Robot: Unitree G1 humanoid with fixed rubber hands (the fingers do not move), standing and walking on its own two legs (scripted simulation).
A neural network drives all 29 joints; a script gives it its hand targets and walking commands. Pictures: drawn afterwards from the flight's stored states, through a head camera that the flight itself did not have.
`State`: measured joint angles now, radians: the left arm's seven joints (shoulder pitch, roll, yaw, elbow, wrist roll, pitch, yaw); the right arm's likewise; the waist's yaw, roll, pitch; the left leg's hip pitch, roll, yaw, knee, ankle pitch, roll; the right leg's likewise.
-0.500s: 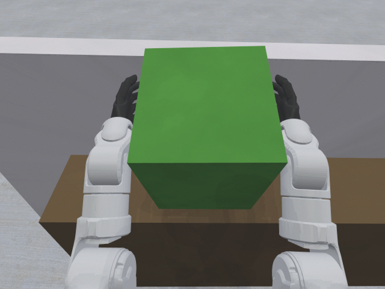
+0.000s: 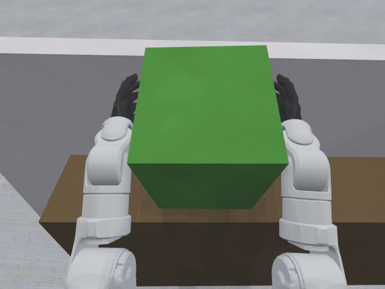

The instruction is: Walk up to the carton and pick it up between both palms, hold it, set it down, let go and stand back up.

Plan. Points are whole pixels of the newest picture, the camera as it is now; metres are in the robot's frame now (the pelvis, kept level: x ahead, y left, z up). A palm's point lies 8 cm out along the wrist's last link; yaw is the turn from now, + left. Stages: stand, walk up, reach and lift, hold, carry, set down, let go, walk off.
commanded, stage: hold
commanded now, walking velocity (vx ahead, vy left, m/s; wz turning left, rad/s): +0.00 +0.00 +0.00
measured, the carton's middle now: (205, 138) +0.36 -0.01 +0.17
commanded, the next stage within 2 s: none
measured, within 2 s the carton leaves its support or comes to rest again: neither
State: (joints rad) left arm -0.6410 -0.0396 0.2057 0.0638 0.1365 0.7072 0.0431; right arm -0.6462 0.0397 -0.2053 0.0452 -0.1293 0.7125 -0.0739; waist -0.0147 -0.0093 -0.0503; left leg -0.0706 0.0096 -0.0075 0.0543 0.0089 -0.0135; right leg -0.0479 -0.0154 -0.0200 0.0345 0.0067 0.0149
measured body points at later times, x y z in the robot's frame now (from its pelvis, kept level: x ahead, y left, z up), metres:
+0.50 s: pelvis -0.01 +0.00 +0.00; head -0.03 +0.00 +0.45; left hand +0.37 +0.15 +0.21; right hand +0.37 -0.15 +0.23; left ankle +0.02 +0.12 -0.76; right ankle +0.02 -0.13 -0.76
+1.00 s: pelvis -0.01 +0.00 +0.00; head -0.03 +0.00 +0.45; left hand +0.38 +0.15 +0.21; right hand +0.38 -0.15 +0.22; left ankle +0.02 +0.12 -0.76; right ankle +0.02 -0.13 -0.76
